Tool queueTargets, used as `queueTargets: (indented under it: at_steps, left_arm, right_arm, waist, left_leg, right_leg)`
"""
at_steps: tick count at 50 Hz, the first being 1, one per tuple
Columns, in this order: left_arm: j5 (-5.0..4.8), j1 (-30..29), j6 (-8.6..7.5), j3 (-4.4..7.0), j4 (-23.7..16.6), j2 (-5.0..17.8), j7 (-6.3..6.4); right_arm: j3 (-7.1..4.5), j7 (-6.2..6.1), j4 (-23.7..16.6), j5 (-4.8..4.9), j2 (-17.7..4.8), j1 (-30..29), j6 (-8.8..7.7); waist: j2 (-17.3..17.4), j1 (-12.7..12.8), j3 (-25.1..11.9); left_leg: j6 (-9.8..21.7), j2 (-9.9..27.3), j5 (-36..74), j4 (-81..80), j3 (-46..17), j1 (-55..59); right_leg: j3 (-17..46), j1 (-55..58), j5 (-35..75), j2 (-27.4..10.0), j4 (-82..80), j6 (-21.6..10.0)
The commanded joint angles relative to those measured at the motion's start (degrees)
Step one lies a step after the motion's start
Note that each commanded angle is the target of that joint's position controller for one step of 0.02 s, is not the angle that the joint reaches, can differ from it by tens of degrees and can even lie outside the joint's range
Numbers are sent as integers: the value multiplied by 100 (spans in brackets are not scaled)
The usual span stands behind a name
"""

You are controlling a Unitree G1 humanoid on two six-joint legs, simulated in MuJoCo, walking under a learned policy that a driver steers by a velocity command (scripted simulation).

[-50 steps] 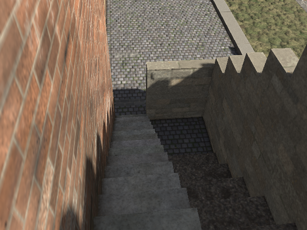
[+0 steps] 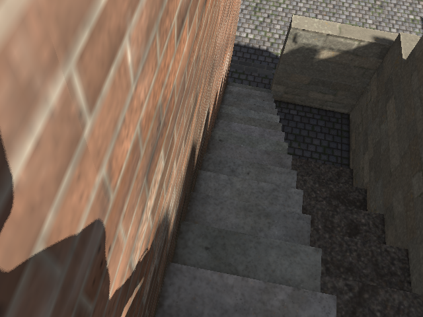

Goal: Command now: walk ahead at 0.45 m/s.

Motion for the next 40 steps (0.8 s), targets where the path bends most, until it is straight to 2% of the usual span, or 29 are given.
queueTargets:
  at_steps: [1, 2, 4, 5, 7, 8, 9, 10, 12, 13, 14, 15, 17, 22, 26, 27, 28, 29, 30, 31, 32, 33, 34, 35, 36, 37, 38, 39, 40]
  left_arm:
    - [-77, 1246, 127, 471, 207, 961, -15]
    - [34, 1626, 122, 448, 277, 935, -21]
    - [204, 2003, 81, 488, 379, 1239, -11]
    - [199, 2087, 46, 503, 490, 1374, -2]
    - [19, 1539, 31, 556, 413, 1531, 4]
    - [-138, 809, 25, 535, 180, 1520, 8]
    - [-265, 294, 6, 443, -53, 1205, 14]
    - [-330, 497, 40, 427, -17, 1073, 36]
    - [-187, 1072, 115, 395, 63, 1013, 43]
    - [-85, 1147, 138, 384, -52, 1032, 81]
    - [6, 1244, 154, 406, -52, 1164, 120]
    - [49, 1136, 167, 421, -84, 1072, 196]
    - [8, 951, 177, 459, -227, 1144, 317]
    - [-196, 38, 199, 540, -997, 1133, 457]
    - [-323, -445, 65, 552, -1592, 935, 401]
    - [-564, -402, -66, 596, -1598, 992, 459]
    - [-429, -124, -93, 553, -1555, 1120, 528]
    - [-195, 547, -129, 482, -1294, 936, 546]
    - [28, 739, -199, 418, -1190, 947, 529]
    - [-104, 575, -364, 679, -1006, 2015, 528]
    - [-266, 968, -723, 945, -1079, 2743, 556]
    - [-231, 1405, -957, 1009, -858, 2438, 527]
    - [-209, 1515, -994, 1111, -667, 2246, 525]
    - [-275, 1277, -884, 1147, -695, 2154, 555]
    - [-282, 570, -716, 1046, -732, 1808, 587]
    - [-235, -279, -538, 867, -853, 1305, 573]
    - [-159, -860, -377, 789, -942, 1005, 544]
    - [-171, -1451, -297, 699, -1080, 897, 574]
    - [-284, -1642, -341, 638, -1205, 939, 627]
  right_arm:
    - [-235, -60, 4, -125, -756, 1379, 5]
    - [-250, -11, -72, -70, -794, 983, -75]
    - [-306, 51, -233, 16, -986, 235, -140]
    - [-306, 68, -159, -28, -889, 294, -176]
    - [-260, 83, -47, -99, -669, 286, -191]
    - [-301, 69, 103, -101, -767, 665, -200]
    - [-292, 111, 202, -77, -824, 919, -193]
    - [-234, 130, 305, -132, -687, 1138, -186]
    - [-157, 138, 285, -147, -529, 960, -249]
    - [-215, 152, 212, -43, -834, 576, -304]
    - [-219, 155, 160, -4, -874, 390, -322]
    - [-224, 167, 353, -26, -915, 462, -367]
    - [-174, 226, 553, -54, -860, 455, -470]
    - [-54, 337, 877, 22, -966, 514, -654]
    - [45, 391, 689, -110, -1150, -57, -628]
    - [95, 385, 618, -227, -988, -200, -602]
    - [51, 428, 391, -260, -1010, -1077, -604]
    - [-89, 414, 266, -135, -1266, -1687, -565]
    - [-127, 352, -43, 86, -1312, -2208, -624]
    - [-28, 449, -390, 118, -766, -2352, -686]
    - [-130, 493, -940, 198, -987, -3518, -947]
    - [-237, 425, -709, 206, -605, -3865, -1239]
    - [-266, 382, -31, 264, -185, -3158, -1359]
    - [-282, 407, 520, 102, -47, -2327, -1390]
    - [-308, 411, 859, 0, -63, -1743, -1309]
    - [-275, 430, 968, -116, -20, -1382, -1112]
    - [-222, 489, 1191, -181, 177, -550, -886]
    - [-123, 498, 1236, -298, 424, -28, -653]
    - [-65, 500, 1145, -387, 548, -266, -535]
  waist:
    - [1065, -414, -1201]
    - [1624, -149, -1095]
    - [1533, 320, -760]
    - [1171, 366, -628]
    - [-237, 258, -135]
    - [-933, -151, -78]
    - [-866, -478, -473]
    - [-436, -553, -1062]
    - [566, -436, -1437]
    - [853, -216, -1193]
    - [763, -102, -958]
    - [672, -109, -603]
    - [74, -95, -594]
    - [-388, -433, -869]
    - [-381, -494, -847]
    - [15, -574, -1216]
    - [66, -183, -1250]
    - [272, 334, -1141]
    - [-6, 577, -390]
    - [-2933, 317, 291]
    - [-3392, 809, 997]
    - [-2211, 762, 810]
    - [-1397, 440, -23]
    - [-1548, -3, -826]
    - [-1626, -648, -963]
    - [-1527, -1342, -1009]
    - [-1254, -1839, -1295]
    - [-886, -2227, -1252]
    - [-788, -2143, -1220]
  left_leg:
    - [-564, -32, -2122, -31, 199, 2172]
    - [-839, -42, -3248, -184, 338, 2019]
    - [-726, 210, -3728, -339, 247, 1448]
    - [-522, 131, -3285, -205, 386, 1266]
    - [-96, -96, -2384, 416, 384, 1255]
    - [265, -85, -1749, 493, 267, 1160]
    - [520, 146, -554, 656, 114, 1562]
    - [551, 240, -173, 697, 111, 2039]
    - [271, 218, -2487, 513, 237, 2199]
    - [339, 673, -3497, 97, -160, 1806]
    - [318, 783, -3794, -112, -200, 1408]
    - [693, 1076, -3520, -138, -465, 853]
    - [1158, 1398, -3020, 250, -626, 948]
    - [1795, 2102, -2777, 879, -1380, 1080]
    - [1731, 1994, -3131, 889, -1206, 278]
    - [1641, 1543, -3546, 998, -843, 232]
    - [1489, 1210, -3844, 833, -273, -578]
    - [1234, 740, -4475, 980, 365, -1430]
    - [1342, 707, -4245, 1896, 356, -2302]
    - [1524, -221, -5890, 4476, 415, -3553]
    - [1828, -634, -5990, 5066, -1848, -6151]
    - [1993, -1397, -4831, 5466, -3920, -7745]
    - [1927, -1904, -4145, 5630, -4631, -7980]
    - [1774, -1891, -3135, 5646, -4632, -7375]
    - [1495, -1859, -1970, 5604, -4139, -6148]
    - [1231, -1937, -534, 5630, -2747, -4139]
    - [1084, -1986, 999, 6118, -1837, -1930]
    - [991, -1918, 1846, 6481, -1231, -393]
    - [909, -1796, 1943, 6500, -1130, 116]
  right_leg:
    - [-744, -1001, -3010, 309, 393, -284]
    - [-1420, -971, -3019, 474, 687, -321]
    - [-1703, -711, -2707, 449, 401, -572]
    - [-1501, -668, -2827, 355, 32, -759]
    - [-426, -1228, -2891, 103, -1318, -1150]
    - [302, -1421, -2823, -40, -1271, -1163]
    - [637, -1429, -2117, -182, -727, -971]
    - [328, -1324, -2222, -149, 68, -704]
    - [-819, -1318, -3356, 212, 907, -410]
    - [-1152, -1264, -2975, 211, 1152, -361]
    - [-1257, -1071, -2806, 163, 1147, -407]
    - [-1114, -1075, -2596, 24, 1871, -397]
    - [-763, -1281, -2452, -271, 2147, -410]
    - [234, -2033, -2510, -888, 3333, -78]
    - [300, -1893, -2425, -1015, 3764, 327]
    - [-108, -1581, -2060, -893, 3192, 387]
    - [-566, -443, -1427, -703, 2099, 399]
    - [-768, 632, -1424, -592, 342, 189]
    - [-281, 749, -1952, -430, -780, -86]
    - [3169, 110, -2577, -1324, -3985, -1108]
    - [6148, 1034, -1933, -1581, -5119, -1841]
    - [7073, 2359, -183, -2051, -4684, -2094]
    - [6694, 3147, 907, -2347, -4280, -1899]
    - [5838, 3396, 1584, -2366, -3783, -1539]
    - [4657, 2521, 2284, -2065, -3253, -1141]
    - [3138, 631, 2396, -1529, -2807, -881]
    - [2294, -1180, 1751, -1416, -2607, -725]
    - [1685, -2498, 1174, -1447, -2643, -521]
    - [1529, -2556, 1230, -1669, -2902, -474]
